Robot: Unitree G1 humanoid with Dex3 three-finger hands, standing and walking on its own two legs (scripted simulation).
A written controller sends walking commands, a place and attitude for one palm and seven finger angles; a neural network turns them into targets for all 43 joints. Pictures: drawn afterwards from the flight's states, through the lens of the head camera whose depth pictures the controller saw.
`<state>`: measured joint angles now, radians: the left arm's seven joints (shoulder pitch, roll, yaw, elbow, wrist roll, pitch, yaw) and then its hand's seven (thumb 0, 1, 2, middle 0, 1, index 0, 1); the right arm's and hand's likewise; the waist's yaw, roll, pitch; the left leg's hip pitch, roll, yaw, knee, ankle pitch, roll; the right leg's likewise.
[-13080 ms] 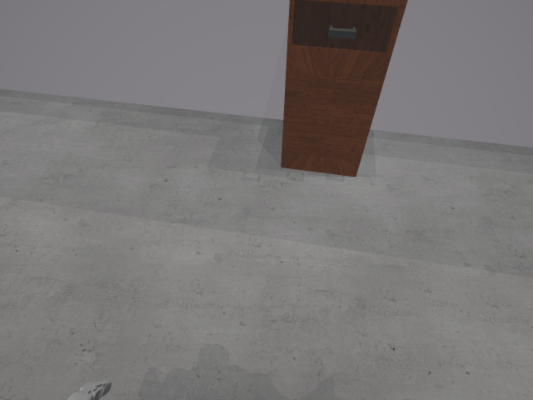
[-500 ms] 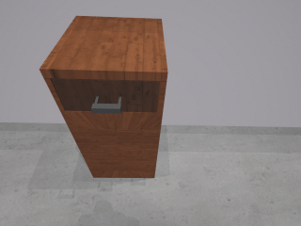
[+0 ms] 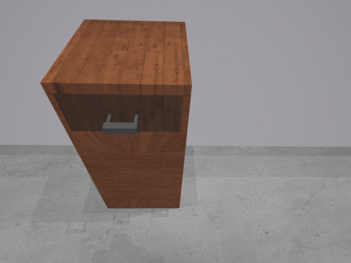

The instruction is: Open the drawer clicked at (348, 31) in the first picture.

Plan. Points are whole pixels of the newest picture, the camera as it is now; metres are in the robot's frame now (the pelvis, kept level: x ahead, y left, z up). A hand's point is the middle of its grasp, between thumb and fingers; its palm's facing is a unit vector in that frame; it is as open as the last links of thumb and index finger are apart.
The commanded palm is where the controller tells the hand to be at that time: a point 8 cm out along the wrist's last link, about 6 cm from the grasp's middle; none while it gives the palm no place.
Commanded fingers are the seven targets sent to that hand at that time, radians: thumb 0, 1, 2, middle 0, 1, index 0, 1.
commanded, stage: raise the hand with hooked fingers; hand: left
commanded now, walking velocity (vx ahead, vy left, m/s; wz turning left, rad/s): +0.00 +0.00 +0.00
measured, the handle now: (122, 122) +0.51 +0.20 -0.01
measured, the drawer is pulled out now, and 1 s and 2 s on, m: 0.00 0.00 0.00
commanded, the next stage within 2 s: move the hooked fingers above the handle in 1.86 s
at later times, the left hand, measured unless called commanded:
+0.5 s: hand out of the picture +0.13 +0.18 -0.06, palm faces -0.10 -0.12 -0.99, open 9.2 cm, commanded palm +0.16 +0.20 +0.02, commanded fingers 0.00 0.25 0.62 -0.25 -0.72 -0.25 -0.72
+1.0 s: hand (115, 177) +0.29 +0.16 +0.04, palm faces +0.12 -0.07 -0.99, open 12.2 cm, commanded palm +0.26 +0.17 +0.10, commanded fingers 0.00 -0.34 0.37 -0.29 -1.10 -0.29 -1.10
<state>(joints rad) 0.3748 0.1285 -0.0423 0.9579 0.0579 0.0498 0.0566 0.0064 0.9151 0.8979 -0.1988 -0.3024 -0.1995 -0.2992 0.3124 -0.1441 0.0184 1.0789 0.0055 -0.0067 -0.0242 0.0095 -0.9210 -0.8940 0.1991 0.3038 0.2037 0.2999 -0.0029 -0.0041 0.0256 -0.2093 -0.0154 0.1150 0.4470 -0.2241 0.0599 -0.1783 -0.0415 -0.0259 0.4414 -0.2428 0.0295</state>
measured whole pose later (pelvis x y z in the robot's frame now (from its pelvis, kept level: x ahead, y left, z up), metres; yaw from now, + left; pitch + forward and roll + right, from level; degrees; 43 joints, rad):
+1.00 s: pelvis +0.04 -0.06 -0.02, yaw -4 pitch +8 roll +3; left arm 0.32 0.41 0.02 -0.14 0.96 -0.04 0.35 0.00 -0.11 0.46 -0.29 -0.96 -0.30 -0.95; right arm 0.14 -0.30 -0.06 0.64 -0.04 0.07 -0.02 0.01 -0.91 -0.89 0.20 0.30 0.20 0.30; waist 0.06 0.06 -0.08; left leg -0.43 -0.02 -0.06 0.66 -0.37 -0.01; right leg -0.46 0.05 0.04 0.74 -0.42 -0.07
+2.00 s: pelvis +0.00 -0.01 +0.00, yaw -3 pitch +0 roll +1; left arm -0.14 0.47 -0.08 0.06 0.91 0.16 0.05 0.00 -0.49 0.30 -0.32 -1.20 -0.32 -1.20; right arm 0.14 -0.25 0.00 0.66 0.03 0.10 -0.02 0.01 -0.91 -0.89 0.20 0.30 0.20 0.30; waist 0.08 0.09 0.00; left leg -0.23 -0.05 -0.06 0.44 -0.21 0.01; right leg -0.23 0.00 0.04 0.49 -0.26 0.00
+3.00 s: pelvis +0.03 -0.01 -0.01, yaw -3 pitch +6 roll +0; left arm -0.29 0.43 -0.14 0.27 0.99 0.05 0.12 0.00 -0.49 0.30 -0.32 -1.20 -0.32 -1.20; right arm 0.17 -0.24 -0.03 0.65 0.02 0.10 -0.04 0.01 -0.91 -0.89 0.20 0.30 0.20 0.30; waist 0.05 0.06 -0.06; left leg -0.37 -0.05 -0.06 0.58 -0.32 0.02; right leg -0.36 0.01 0.04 0.60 -0.35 0.00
